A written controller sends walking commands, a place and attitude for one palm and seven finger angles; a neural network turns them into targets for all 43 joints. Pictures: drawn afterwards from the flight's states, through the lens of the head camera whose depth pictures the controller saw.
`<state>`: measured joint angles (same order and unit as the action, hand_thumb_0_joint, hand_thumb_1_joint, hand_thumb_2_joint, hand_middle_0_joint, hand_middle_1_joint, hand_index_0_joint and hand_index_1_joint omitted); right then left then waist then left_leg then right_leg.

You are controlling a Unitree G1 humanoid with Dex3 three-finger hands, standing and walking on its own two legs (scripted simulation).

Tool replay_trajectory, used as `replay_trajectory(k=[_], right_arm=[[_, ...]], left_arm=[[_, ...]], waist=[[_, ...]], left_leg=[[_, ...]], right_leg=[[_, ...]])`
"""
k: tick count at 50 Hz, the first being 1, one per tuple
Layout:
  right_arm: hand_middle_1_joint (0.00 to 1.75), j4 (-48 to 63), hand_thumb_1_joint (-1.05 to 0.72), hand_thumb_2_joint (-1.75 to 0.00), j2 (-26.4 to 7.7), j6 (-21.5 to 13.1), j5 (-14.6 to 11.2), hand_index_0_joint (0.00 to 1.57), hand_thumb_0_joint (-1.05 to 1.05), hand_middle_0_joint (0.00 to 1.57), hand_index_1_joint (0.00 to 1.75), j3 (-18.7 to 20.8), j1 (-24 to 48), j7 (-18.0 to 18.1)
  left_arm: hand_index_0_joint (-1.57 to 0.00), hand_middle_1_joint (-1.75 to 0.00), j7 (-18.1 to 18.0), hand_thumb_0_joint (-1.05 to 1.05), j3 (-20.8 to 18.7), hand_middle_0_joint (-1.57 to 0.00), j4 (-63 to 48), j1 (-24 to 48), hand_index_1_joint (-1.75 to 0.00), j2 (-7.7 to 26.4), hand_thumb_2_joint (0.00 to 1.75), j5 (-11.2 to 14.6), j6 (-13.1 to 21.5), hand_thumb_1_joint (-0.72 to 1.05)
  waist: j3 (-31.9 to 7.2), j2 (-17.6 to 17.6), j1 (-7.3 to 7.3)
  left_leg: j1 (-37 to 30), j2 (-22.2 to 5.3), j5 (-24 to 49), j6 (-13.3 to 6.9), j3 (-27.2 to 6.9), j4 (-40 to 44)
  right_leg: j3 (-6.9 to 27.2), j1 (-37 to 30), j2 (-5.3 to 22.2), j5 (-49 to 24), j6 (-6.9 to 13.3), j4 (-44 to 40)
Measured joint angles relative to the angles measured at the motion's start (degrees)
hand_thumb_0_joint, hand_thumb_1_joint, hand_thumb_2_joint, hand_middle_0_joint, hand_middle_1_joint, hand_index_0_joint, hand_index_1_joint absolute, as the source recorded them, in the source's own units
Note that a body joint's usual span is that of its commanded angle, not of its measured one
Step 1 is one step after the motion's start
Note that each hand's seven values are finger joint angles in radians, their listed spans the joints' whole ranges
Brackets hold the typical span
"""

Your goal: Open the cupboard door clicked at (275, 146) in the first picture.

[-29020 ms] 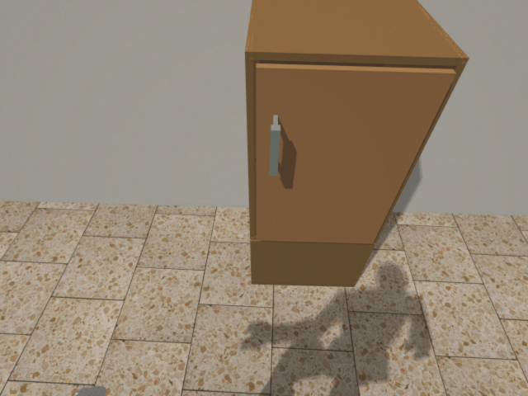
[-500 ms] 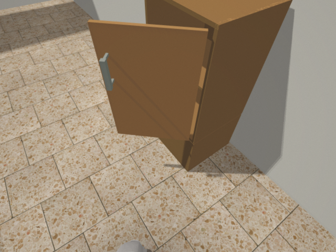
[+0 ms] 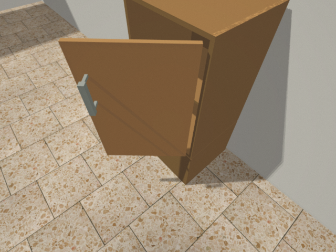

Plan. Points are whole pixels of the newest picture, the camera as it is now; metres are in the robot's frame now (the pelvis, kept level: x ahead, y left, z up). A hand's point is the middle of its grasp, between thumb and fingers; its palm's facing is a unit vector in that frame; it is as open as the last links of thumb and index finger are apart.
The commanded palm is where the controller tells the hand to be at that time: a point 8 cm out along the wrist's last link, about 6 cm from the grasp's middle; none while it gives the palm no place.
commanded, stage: come to a stop and stand still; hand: left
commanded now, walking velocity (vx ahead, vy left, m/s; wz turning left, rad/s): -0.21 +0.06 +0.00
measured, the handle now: (89, 95) +0.55 +0.29 +0.02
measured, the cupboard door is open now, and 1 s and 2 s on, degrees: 48 48 48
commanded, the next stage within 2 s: none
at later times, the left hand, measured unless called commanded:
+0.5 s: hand out of the picture +0.02 +0.21 -0.17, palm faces +0.03 -0.97 -0.25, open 7.4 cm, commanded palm none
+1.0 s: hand out of the picture -0.10 +0.16 -0.17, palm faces +0.07 -0.98 -0.16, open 7.4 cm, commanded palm none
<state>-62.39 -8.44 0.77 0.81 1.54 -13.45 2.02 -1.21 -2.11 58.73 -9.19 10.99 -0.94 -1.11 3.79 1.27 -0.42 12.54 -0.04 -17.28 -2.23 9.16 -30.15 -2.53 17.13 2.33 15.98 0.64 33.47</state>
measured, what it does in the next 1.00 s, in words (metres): shifts its weight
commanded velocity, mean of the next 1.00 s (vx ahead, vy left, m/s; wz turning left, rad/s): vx -0.02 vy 0.01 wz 0.00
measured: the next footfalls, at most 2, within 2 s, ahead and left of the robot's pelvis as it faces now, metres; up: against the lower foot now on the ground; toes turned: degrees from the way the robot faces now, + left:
right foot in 1.36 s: -0.05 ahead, -0.10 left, +0.00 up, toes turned -1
left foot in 1.62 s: -0.18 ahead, +0.09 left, +0.00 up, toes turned +4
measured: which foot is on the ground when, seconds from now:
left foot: down 0.00-1.00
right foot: down 0.00-1.00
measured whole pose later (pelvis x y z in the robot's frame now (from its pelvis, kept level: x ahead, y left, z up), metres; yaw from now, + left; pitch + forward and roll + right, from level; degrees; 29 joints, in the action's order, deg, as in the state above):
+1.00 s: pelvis -0.10 +0.00 +0.00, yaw +2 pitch -3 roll +0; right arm -60.3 -9.7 1.0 1.5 1.0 -22.0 0.9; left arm -1.1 -0.7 59.2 -20.9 7.3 -1.0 -1.0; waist 0.6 0.0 -0.7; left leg 17.5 0.4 -12.2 -1.8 3.5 -29.5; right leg -0.7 18.4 0.5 12.8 0.6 30.2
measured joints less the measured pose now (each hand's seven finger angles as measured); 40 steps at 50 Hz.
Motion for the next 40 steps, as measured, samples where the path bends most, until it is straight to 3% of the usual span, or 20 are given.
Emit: replay_trajectory(k=[4,7,9,11,14,15,16,20,26,33,40], right_arm=[[0.29,0.8,-0.92,-0.9,-0.5,1.1,-0.3,0.2,0.01,0.2,0.3,0.7,-0.1,-0.2],[0.29,1.0,-0.91,-0.9,-0.9,2.0,-0.4,0.2,0.01,0.2,0.3,1.1,0.0,-0.1],[0.29,1.0,-0.91,-0.9,-1.0,2.1,-0.4,0.2,0.01,0.2,0.3,1.1,0.2,-0.1],[0.29,0.9,-0.91,-0.9,-0.8,1.7,-0.1,0.2,0.01,0.2,0.3,1.0,0.2,-0.1],[0.29,1.6,-0.91,-0.9,-0.7,1.2,0.1,0.2,0.01,0.2,0.3,0.6,-0.5,-0.1],[0.29,2.4,-0.91,-0.9,-1.1,1.1,0.0,0.2,0.01,0.2,0.3,0.5,-0.6,-0.3],[0.29,3.6,-0.91,-0.9,-1.3,0.9,-0.1,0.2,0.01,0.2,0.3,0.5,-0.7,-0.4],[0.29,8.2,-0.91,-0.9,-1.1,-0.4,0.0,0.2,0.01,0.2,0.3,0.6,-0.7,-0.4],[0.29,10.3,-0.91,-0.9,-1.3,-0.3,0.3,0.2,0.01,0.2,0.3,0.0,-0.4,-0.7],[0.29,10.1,-0.92,-0.9,-2.3,0.6,0.8,0.2,0.01,0.2,0.3,-0.1,-1.6,-1.8],[0.29,6.9,-0.91,-0.9,-2.7,0.3,0.8,0.2,0.01,0.2,0.3,-0.2,-5.2,-1.6]], left_arm=[[-0.2,-0.3,-0.4,0.01,0.3,-0.2,-0.8,1.1,-0.3,-0.4,0.89,0.2,-0.1,0.91],[-0.2,-0.3,-0.8,0.01,0.1,-0.2,-1.3,2.2,-0.3,-1.0,0.89,0.1,-0.3,0.91],[-0.2,-0.3,-0.8,0.01,-0.1,-0.2,-1.5,2.7,-0.3,-1.2,0.89,0.2,-0.4,0.91],[-0.2,-0.3,-0.7,0.01,-0.3,-0.2,-1.4,2.9,-0.3,-1.0,0.89,0.4,-0.7,0.91],[-0.2,-0.3,-0.9,0.01,0.1,-0.2,-1.2,2.2,-0.3,-1.1,0.89,0.7,-1.5,0.91],[-0.2,-0.3,-1.1,0.01,0.6,-0.2,-1.3,1.4,-0.3,-1.3,0.89,0.7,-0.9,0.91],[-0.2,-0.3,-1.2,0.01,0.8,-0.2,-1.6,0.4,-0.3,-1.2,0.89,0.5,-0.2,0.91],[-0.2,-0.3,-1.1,0.01,0.9,-0.2,-1.7,-2.7,-0.3,-0.3,0.89,0.1,-0.1,0.91],[-0.2,-0.3,-0.7,0.01,1.0,-0.2,-2.9,-5.3,-0.3,0.0,0.89,-0.2,-1.2,0.91],[-0.2,-0.3,-0.3,0.01,1.1,-0.2,-3.8,-9.8,-0.3,-0.3,0.89,-0.5,-0.9,0.91],[-0.2,-0.3,-0.1,0.01,1.2,-0.2,-2.1,-12.0,-0.3,-1.5,0.89,-0.3,-0.4,0.91]], waist=[[0.9,-1.0,-1.59],[1.6,-1.0,-1.52],[1.9,-0.4,-1.29],[2.0,1.0,-0.9],[0.8,1.3,0.03],[0.6,0.6,0.18],[0.2,0.4,0.16],[-0.4,0.3,-0.68],[-1.7,-2.1,0.64],[-4.3,-3.0,0.67],[-4.1,-2.4,0.34]], left_leg=[[1.8,-0.6,-1.9,2.1,-2.0,-3.8],[2.9,-0.5,-7.3,3.4,-4.6,-7.7],[2.1,-0.5,-6.1,3.8,-5.3,-5.6],[1.1,-0.1,-0.1,2.1,-4.6,-3.1],[1.1,0.0,-0.3,0.0,-3.9,-2.2],[1.7,-0.4,-0.8,-0.2,-3.9,-3.1],[2.6,-0.5,-1.3,-0.2,-3.7,-4.7],[2.3,0.2,-1.9,-0.6,-3.0,-6.0],[1.3,0.2,0.2,-0.8,-2.5,-4.7],[3.2,0.6,1.7,-0.4,-3.3,-2.1],[4.2,0.6,4.7,-0.1,-4.4,-0.1]], right_leg=[[-1.0,0.2,-0.5,0.6,0.6,0.8],[-1.5,-0.2,-0.7,0.5,0.7,0.6],[-1.6,-0.3,-0.7,0.2,0.4,0.6],[-1.2,-0.3,-0.1,0.3,-0.3,1.0],[0.1,0.5,-0.4,3.8,-0.3,3.5],[0.0,-0.1,-0.4,1.7,0.0,2.4],[0.2,-0.6,-0.2,-3.3,0.2,0.9],[0.9,-0.6,0.7,1.3,-1.8,3.1],[1.4,-1.6,0.6,-0.5,-1.9,1.8],[1.6,0.4,0.2,-1.2,-1.0,-0.1],[1.8,1.0,-0.8,-3.0,-0.6,-2.1]])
